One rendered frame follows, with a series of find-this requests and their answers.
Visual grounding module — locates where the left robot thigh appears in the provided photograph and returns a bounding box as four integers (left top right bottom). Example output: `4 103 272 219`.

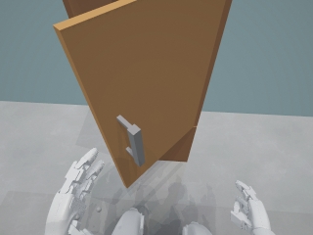
112 211 145 235

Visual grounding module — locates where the robot right hand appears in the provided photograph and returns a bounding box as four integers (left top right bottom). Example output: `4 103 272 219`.
230 180 271 235

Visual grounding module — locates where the right robot thigh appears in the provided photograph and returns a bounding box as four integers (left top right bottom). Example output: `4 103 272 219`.
182 223 212 235

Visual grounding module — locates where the robot thigh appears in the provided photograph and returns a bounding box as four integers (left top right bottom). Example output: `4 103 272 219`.
112 211 145 235
182 223 212 235

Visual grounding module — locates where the cupboard door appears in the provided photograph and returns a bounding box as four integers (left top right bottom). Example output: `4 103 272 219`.
53 0 226 188

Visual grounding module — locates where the robot left hand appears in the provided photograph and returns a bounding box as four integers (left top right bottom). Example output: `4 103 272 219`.
44 148 105 235

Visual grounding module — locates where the handle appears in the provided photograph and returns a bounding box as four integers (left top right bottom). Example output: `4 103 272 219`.
116 115 146 166

